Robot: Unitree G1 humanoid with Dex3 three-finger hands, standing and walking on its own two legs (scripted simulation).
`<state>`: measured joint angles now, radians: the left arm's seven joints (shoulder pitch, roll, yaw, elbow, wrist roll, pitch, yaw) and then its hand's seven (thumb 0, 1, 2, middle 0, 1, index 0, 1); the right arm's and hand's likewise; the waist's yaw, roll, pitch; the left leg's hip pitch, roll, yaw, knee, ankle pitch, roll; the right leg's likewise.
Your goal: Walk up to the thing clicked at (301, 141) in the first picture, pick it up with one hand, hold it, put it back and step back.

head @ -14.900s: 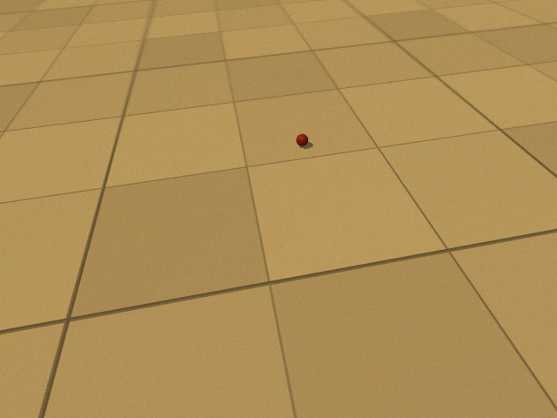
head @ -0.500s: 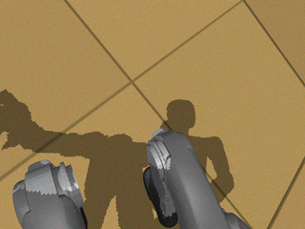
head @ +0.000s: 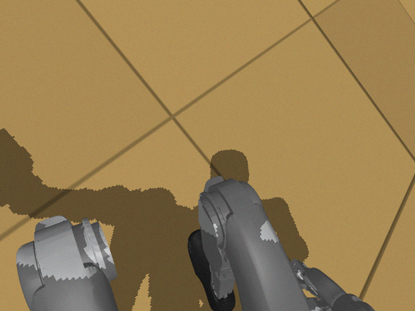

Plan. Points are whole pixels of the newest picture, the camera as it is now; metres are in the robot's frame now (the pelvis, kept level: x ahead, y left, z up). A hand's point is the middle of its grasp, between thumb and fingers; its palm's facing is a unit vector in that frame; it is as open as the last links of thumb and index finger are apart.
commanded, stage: close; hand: left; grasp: from above
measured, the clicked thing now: out of the picture +0.41 +0.38 -0.26
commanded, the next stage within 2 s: settle in 1.54 s
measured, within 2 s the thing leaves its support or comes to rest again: leaves its support in 2.00 s
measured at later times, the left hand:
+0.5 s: hand out of the picture +0.39 +0.38 -0.23, palm faces -0.44 -0.22 -0.87, open 11.5 cm
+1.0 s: hand out of the picture +0.40 +0.37 -0.23, palm faces -0.39 -0.19 -0.90, open 9.6 cm
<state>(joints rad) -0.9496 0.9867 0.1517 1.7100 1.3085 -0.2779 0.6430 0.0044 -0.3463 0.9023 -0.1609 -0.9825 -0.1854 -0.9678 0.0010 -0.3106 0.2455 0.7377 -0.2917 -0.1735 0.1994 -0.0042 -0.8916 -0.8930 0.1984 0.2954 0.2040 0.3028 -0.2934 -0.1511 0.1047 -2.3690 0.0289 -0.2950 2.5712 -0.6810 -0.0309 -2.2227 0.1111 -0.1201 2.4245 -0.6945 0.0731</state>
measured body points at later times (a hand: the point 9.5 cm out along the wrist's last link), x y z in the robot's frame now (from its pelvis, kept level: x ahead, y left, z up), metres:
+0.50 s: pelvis +0.00 +0.00 +0.00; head +0.24 +0.15 +0.35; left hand +0.41 +0.39 -0.18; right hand +0.09 -0.25 -0.07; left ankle +0.07 +0.14 -0.26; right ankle +0.11 -0.13 -0.26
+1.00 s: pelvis +0.00 +0.00 +0.00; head +0.25 +0.15 +0.35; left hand +0.42 +0.37 -0.18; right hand +0.10 -0.25 -0.06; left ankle +0.07 +0.14 -0.26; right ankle +0.11 -0.13 -0.26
